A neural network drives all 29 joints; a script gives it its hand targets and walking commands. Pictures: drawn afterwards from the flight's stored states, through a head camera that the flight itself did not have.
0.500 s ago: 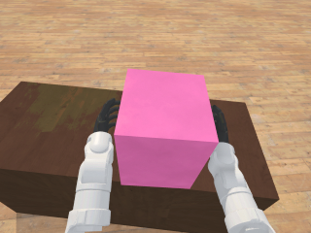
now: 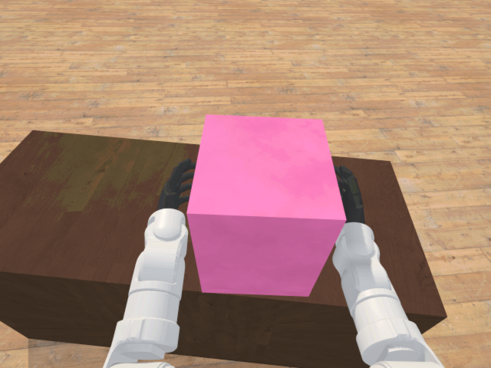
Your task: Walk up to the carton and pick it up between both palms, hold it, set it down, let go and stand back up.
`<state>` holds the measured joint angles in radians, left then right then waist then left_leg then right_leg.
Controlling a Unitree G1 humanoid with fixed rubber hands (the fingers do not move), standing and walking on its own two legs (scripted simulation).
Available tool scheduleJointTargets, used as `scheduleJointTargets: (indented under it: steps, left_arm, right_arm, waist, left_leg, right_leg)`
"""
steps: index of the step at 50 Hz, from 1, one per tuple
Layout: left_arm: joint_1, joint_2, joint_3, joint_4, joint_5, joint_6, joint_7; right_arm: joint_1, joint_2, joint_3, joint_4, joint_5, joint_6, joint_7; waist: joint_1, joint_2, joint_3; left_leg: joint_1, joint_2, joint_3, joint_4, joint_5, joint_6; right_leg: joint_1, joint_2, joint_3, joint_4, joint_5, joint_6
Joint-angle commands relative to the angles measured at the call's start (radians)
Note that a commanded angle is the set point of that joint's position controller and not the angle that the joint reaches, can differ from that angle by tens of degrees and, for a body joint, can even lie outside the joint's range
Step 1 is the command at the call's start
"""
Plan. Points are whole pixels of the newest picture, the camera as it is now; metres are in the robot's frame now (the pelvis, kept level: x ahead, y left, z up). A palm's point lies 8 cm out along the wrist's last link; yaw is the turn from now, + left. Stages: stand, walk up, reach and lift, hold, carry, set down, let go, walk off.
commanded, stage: set down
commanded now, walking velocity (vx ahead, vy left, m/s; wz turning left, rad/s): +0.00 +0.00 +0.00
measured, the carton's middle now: (259, 209) +0.39 -0.02 +0.05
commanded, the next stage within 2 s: none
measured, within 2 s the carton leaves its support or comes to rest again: neither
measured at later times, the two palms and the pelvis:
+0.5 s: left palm (186, 211) +0.38 +0.11 +0.06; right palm (353, 218) +0.36 -0.18 +0.06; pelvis +0.00 -0.01 +0.00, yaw -1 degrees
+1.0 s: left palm (192, 211) +0.41 +0.11 +0.03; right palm (350, 222) +0.37 -0.18 +0.04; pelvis +0.01 +0.00 +0.00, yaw -2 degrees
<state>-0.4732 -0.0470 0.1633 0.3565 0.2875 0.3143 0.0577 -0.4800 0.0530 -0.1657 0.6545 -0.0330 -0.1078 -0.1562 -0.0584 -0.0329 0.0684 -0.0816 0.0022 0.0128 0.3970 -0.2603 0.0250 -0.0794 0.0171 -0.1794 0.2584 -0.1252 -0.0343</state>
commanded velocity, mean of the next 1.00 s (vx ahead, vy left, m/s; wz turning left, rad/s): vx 0.00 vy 0.00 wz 0.00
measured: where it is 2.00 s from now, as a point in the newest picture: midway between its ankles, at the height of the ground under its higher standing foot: outside the picture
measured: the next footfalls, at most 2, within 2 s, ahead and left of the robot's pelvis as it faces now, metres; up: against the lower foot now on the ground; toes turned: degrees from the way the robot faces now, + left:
none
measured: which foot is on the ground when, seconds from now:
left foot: down 0.00-1.00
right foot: down 0.00-1.00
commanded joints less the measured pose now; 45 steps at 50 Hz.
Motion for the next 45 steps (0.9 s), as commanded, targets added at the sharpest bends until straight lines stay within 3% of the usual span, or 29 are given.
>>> scheduleJointTargets:
  steps: [1, 15, 24, 28, 31, 35, 40, 45]
  left_arm:
    - [-0.675, -0.602, -0.427, -0.090, -0.072, -0.155, -0.098]
    - [-0.793, -0.576, -0.225, 0.190, -0.027, -0.324, -0.109]
    - [-0.881, -0.546, -0.123, 0.330, 0.002, -0.453, -0.117]
    - [-0.923, -0.529, -0.113, 0.343, 0.005, -0.508, -0.107]
    - [-0.915, -0.536, -0.131, 0.370, 0.003, -0.530, -0.095]
    - [-0.916, -0.539, -0.123, 0.410, 0.006, -0.552, -0.087]
    - [-0.970, -0.556, -0.158, 0.396, -0.017, -0.584, -0.068]
    - [-0.896, -0.530, -0.088, 0.499, 0.026, -0.584, -0.072]
  right_arm:
    - [-0.713, 0.425, 0.294, -0.183, -0.063, -0.136, 0.143]
    - [-0.799, 0.518, 0.180, 0.025, -0.197, -0.200, 0.176]
    - [-0.791, 0.562, 0.054, 0.164, -0.313, -0.250, 0.182]
    - [-0.743, 0.590, 0.025, 0.227, -0.351, -0.267, 0.183]
    - [-0.758, 0.586, 0.022, 0.214, -0.361, -0.285, 0.181]
    - [-0.756, 0.578, 0.009, 0.267, -0.369, -0.297, 0.181]
    - [-0.792, 0.576, 0.006, 0.249, -0.364, -0.318, 0.181]
    - [-0.748, 0.578, -0.014, 0.328, -0.369, -0.299, 0.188]
  waist:
    - [-0.033, 0.109, -0.585]
    - [0.024, 0.032, -0.629]
    - [0.014, 0.045, -0.655]
    - [0.000, 0.043, -0.692]
    - [-0.006, 0.047, -0.724]
    - [-0.009, 0.079, -0.718]
    - [-0.026, 0.075, -0.814]
    - [-0.001, 0.083, -0.722]
  left_leg:
    - [0.103, 0.022, -0.045, -0.022, 0.549, -0.120]
    - [-0.155, 0.003, 0.004, -0.098, 0.346, -0.052]
    - [-0.221, 0.006, 0.027, -0.118, 0.275, -0.047]
    - [-0.223, 0.005, 0.048, -0.115, 0.276, -0.058]
    - [-0.218, 0.011, 0.043, -0.105, 0.353, -0.065]
    - [-0.179, 0.020, 0.032, -0.090, 0.401, -0.086]
    - [-0.153, 0.029, 0.020, -0.049, 0.506, -0.099]
    - [-0.209, 0.029, 0.024, -0.059, 0.477, -0.092]
  right_leg:
    - [0.191, 0.013, 0.034, 0.051, 0.378, 0.028]
    - [0.388, -0.028, 0.090, 0.096, 0.491, 0.050]
    - [0.408, -0.045, 0.099, 0.105, 0.465, 0.045]
    - [0.421, -0.044, 0.097, 0.102, 0.465, 0.040]
    - [0.425, -0.043, 0.096, 0.107, 0.535, 0.043]
    - [0.375, -0.036, 0.089, 0.101, 0.514, 0.025]
    - [0.315, -0.021, 0.084, 0.109, 0.526, 0.019]
    - [0.319, -0.031, 0.094, 0.112, 0.515, 0.014]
